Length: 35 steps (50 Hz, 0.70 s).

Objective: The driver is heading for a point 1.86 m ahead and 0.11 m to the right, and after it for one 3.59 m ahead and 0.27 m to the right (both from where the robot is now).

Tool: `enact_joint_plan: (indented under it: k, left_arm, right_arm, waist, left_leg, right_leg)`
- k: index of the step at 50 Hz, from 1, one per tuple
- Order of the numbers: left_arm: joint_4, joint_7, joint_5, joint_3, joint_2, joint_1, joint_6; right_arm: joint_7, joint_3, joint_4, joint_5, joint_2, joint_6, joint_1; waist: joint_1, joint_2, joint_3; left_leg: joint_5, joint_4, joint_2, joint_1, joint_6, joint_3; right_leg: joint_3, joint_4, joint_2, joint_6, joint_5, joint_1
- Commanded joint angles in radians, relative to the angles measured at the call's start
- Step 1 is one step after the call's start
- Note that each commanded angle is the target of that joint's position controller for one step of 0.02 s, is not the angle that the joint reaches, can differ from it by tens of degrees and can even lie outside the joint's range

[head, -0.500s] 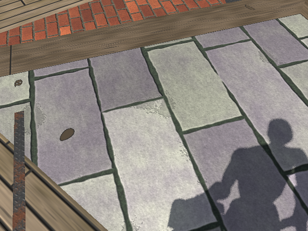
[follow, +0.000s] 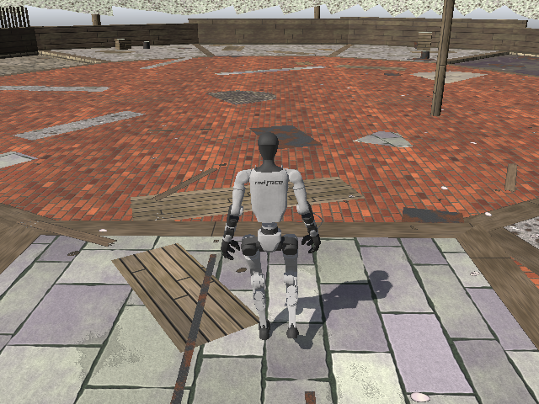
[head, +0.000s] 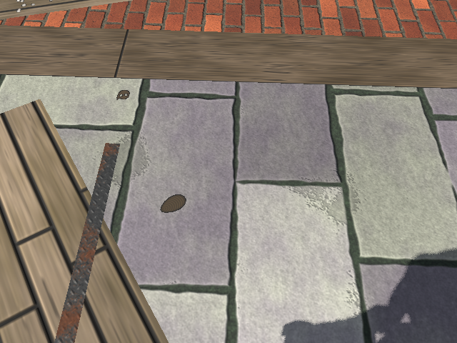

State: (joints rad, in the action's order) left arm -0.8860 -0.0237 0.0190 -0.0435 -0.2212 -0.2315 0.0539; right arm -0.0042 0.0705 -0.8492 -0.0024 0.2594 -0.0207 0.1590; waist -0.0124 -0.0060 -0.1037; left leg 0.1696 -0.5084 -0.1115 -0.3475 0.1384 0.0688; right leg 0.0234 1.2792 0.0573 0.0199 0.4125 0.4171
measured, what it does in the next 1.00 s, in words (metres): walks ahead: right foot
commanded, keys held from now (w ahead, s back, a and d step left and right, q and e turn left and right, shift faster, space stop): q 0.10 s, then no key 0.90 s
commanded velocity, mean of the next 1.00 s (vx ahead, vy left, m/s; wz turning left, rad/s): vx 0.05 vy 0.00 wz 0.19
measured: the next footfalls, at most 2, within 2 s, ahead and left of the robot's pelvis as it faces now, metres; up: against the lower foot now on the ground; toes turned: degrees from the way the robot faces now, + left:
right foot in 0.48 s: +0.17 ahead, -0.15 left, +0.00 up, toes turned +10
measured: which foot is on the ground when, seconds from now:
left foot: down 0.00-1.00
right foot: up 0.00-0.46, down 0.48-1.00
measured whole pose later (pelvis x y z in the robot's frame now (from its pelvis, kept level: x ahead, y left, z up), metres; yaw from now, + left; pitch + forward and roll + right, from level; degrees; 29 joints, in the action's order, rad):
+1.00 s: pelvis +0.11 -0.06 +0.02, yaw +9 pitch -2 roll +0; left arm -1.02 -0.03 0.01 0.00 -0.23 -0.22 0.00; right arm 0.04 0.00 -1.10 -0.01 0.23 0.01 0.24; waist 0.00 0.00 -0.04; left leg 0.22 -0.35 -0.04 -0.09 0.01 -0.09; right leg 0.00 0.37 -0.04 -0.05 0.19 0.14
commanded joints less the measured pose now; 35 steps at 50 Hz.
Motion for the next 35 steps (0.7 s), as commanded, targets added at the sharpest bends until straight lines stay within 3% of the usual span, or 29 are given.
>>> enact_joint_plan:
  k: [1,4,9,13,19,21,22,23,24,25,26,27,30,32,35]
  left_arm:
    - [0.05,0.002,0.021,-0.023,-0.096,-0.102,-0.035]
    - [0.073,0.004,0.014,-0.02,-0.085,-0.082,-0.059]
    - [0.113,0.001,0.009,-0.024,-0.115,0.023,-0.078]
    - [0.126,-0.003,0.003,-0.021,-0.118,0.073,-0.084]
    - [0.12,-0.012,-0.013,-0.011,-0.107,0.068,-0.079]
    - [0.11,-0.019,-0.019,-0.007,-0.1,0.044,-0.076]
    - [0.096,-0.022,-0.019,-0.004,-0.091,0.01,-0.072]
    - [0.083,-0.025,-0.01,-0.001,-0.093,-0.026,-0.061]
    - [0.083,-0.034,0.008,-0.008,-0.15,-0.036,-0.048]
    - [0.103,-0.028,-0.002,-0.008,-0.197,0.025,-0.047]
    - [0.094,-0.018,-0.012,0.003,-0.152,0.024,-0.048]
    - [0.093,-0.01,-0.007,0.016,-0.121,0.048,-0.044]
    - [0.073,-0.012,-0.004,0.021,-0.137,0.072,-0.045]
    - [0.054,-0.006,-0.014,0.017,-0.146,0.032,-0.046]
    - [0.021,-0.008,-0.015,0.018,-0.134,0.027,-0.045]
  right_arm:
    - [0.01,0.022,0.042,0.008,0.107,-0.009,0.075]
    - [0.007,0.034,0.048,-0.003,0.154,-0.015,0.103]
    - [0.017,0.026,0.058,-0.005,0.141,0.004,0.154]
    - [0.023,0.018,0.056,-0.016,0.134,0.011,0.181]
    - [0.026,0.002,0.048,-0.029,0.128,0.017,0.164]
    - [0.028,-0.005,0.044,-0.024,0.126,0.021,0.14]
    - [0.032,-0.009,0.042,-0.015,0.124,0.024,0.118]
    - [0.035,-0.016,0.044,-0.006,0.114,0.022,0.106]
    - [0.034,-0.032,0.052,-0.003,0.065,0.014,0.145]
    - [0.035,-0.034,0.03,0.003,0.041,0.017,0.232]
    - [0.042,-0.031,0.003,-0.006,0.073,0.033,0.211]
    - [0.042,-0.029,-0.001,-0.008,0.08,0.041,0.168]
    - [0.025,-0.036,-0.017,-0.01,0.075,0.047,0.115]
    - [0.025,-0.037,-0.05,-0.01,0.092,0.042,0.115]
    - [0.031,-0.042,-0.1,-0.006,0.077,0.034,0.12]
  waist:
    - [-0.02,-0.006,0.157]
    - [-0.021,0.023,0.193]
    - [0.021,0.074,0.186]
    - [0.044,0.086,0.156]
    - [0.047,0.094,0.127]
    - [0.036,0.097,0.119]
    - [0.008,0.084,0.114]
    - [-0.013,0.058,0.116]
    - [0.021,-0.056,0.154]
    - [0.083,-0.167,0.153]
    - [0.041,-0.166,0.181]
    - [0.041,-0.14,0.153]
    - [0.05,-0.144,0.129]
    - [0.023,-0.078,0.093]
    - [0.025,-0.024,0.071]
  left_leg:
    - [-0.807,0.17,0.28,0.196,0.146,-0.272]
    - [-0.841,0.158,0.246,0.189,0.116,-0.255]
    - [-0.665,0.174,0.244,0.235,0.061,-0.297]
    - [-0.564,0.186,0.273,0.286,0.064,-0.343]
    - [-0.623,0.131,0.288,0.267,0.094,-0.358]
    - [-0.608,0.102,0.281,0.247,0.078,-0.372]
    - [-0.556,0.08,0.263,0.224,0.051,-0.371]
    - [-0.435,0.066,0.24,0.16,0.004,-0.373]
    - [-0.234,0.005,0.18,0.099,-0.046,-0.326]
    - [0.167,-0.021,0.06,0.043,-0.077,-0.231]
    - [0.269,-0.031,0.06,0.126,-0.085,-0.181]
    - [0.234,-0.015,0.066,0.167,-0.088,-0.181]
    - [-0.018,0.139,0.098,0.26,-0.102,-0.204]
    - [-0.057,0.145,0.129,0.243,-0.114,-0.222]
    - [-0.076,0.182,0.144,0.202,-0.114,-0.231]
  right_leg:
    - [-0.045,-0.065,0.023,0.027,-0.042,0.099]
    - [-0.036,-0.14,0.013,0.041,-0.1,0.114]
    - [-0.048,-0.246,0.019,0.04,-0.178,0.181]
    - [-0.064,-0.344,0.014,0.024,-0.168,0.182]
    - [-0.045,-0.535,-0.037,-0.013,-0.056,0.007]
    - [-0.035,-0.674,-0.055,-0.029,-0.052,-0.092]
    - [-0.029,-0.817,-0.058,-0.037,-0.132,-0.172]
    - [-0.068,-0.974,-0.019,-0.045,-0.319,-0.299]
    - [-0.216,-1.0,0.133,-0.073,-0.523,-0.411]
    - [-0.328,-0.94,0.274,-0.177,-0.905,-0.432]
    - [-0.341,-0.931,0.305,-0.257,-0.888,-0.338]
    - [-0.306,-0.954,0.253,-0.241,-0.803,-0.288]
    - [-0.195,-0.967,0.111,-0.12,-0.508,-0.237]
    - [-0.182,-1.0,0.069,-0.09,-0.342,-0.225]
    - [-0.16,-0.974,0.058,-0.088,-0.381,-0.287]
